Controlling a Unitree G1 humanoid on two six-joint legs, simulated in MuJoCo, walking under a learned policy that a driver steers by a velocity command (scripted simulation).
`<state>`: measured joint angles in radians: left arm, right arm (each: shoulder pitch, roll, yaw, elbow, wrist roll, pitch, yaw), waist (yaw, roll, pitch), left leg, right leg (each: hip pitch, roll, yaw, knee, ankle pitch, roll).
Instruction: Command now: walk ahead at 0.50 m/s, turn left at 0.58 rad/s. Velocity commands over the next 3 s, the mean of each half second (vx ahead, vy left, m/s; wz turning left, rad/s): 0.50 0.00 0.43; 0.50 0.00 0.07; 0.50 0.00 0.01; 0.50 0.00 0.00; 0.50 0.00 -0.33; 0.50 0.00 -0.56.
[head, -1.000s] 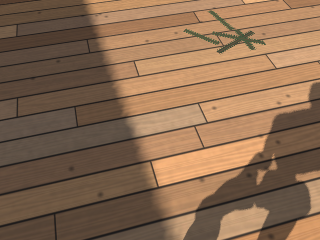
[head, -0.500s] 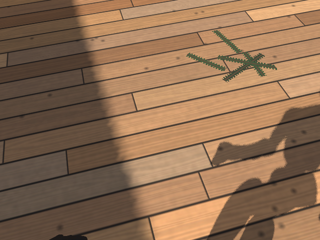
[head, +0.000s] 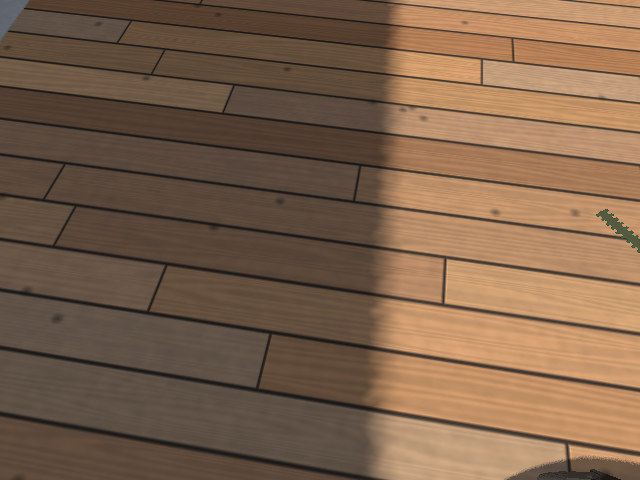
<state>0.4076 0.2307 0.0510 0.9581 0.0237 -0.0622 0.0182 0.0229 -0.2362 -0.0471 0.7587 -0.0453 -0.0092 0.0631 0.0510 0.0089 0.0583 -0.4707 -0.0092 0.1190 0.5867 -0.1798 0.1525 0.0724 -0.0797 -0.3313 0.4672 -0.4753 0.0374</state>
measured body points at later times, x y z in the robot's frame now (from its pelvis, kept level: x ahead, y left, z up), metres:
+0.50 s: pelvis +0.27 +0.02 +0.01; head +0.30 +0.03 +0.46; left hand +0.43 +0.28 -0.09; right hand +0.29 -0.25 -0.12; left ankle +0.11 +0.06 -0.72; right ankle +0.45 -0.06 -0.69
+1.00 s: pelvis +0.54 +0.06 +0.02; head +0.57 +0.07 +0.47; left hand +0.44 +0.29 -0.12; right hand +0.78 -0.11 -0.09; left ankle +0.67 +0.22 -0.69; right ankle +0.46 -0.05 -0.72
